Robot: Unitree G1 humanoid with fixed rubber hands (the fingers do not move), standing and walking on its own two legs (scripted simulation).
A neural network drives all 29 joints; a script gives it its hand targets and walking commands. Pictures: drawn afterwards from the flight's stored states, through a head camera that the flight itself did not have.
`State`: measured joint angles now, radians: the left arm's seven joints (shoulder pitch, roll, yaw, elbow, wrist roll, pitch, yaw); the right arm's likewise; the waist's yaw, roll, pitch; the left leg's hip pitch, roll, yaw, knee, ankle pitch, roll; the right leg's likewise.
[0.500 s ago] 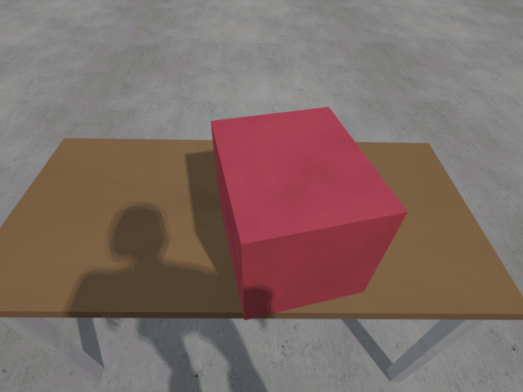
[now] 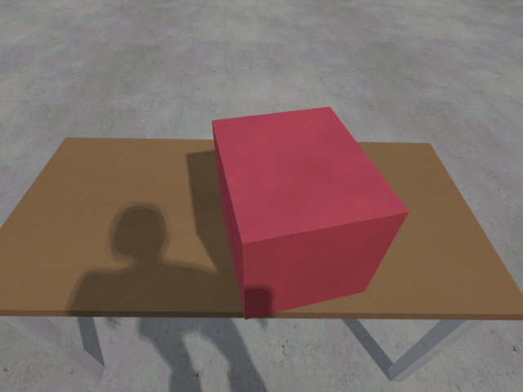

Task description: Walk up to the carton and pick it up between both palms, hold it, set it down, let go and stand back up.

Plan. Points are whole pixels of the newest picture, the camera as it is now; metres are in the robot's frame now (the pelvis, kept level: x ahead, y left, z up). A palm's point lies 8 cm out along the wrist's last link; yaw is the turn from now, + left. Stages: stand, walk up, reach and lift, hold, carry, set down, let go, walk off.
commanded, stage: stand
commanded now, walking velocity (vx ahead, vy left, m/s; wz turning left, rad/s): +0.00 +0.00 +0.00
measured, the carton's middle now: (289, 207) +0.48 -0.04 -0.01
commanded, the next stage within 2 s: none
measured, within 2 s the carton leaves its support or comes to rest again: neither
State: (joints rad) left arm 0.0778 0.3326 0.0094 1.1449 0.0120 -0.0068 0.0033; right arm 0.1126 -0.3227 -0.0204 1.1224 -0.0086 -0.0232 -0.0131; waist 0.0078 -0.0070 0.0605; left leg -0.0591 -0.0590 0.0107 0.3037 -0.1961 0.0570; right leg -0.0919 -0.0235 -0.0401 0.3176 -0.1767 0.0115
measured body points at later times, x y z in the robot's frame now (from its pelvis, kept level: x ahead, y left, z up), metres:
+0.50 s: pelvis +0.00 +0.00 +0.00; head +0.01 +0.01 +0.45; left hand +0.08 +0.30 -0.14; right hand +0.07 -0.29 -0.13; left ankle -0.02 +0.08 -0.75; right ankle +0.00 -0.13 -0.75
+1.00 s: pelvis +0.00 +0.00 +0.00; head +0.01 +0.01 +0.45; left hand +0.08 +0.30 -0.14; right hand +0.08 -0.29 -0.13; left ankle -0.02 +0.08 -0.75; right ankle +0.00 -0.13 -0.75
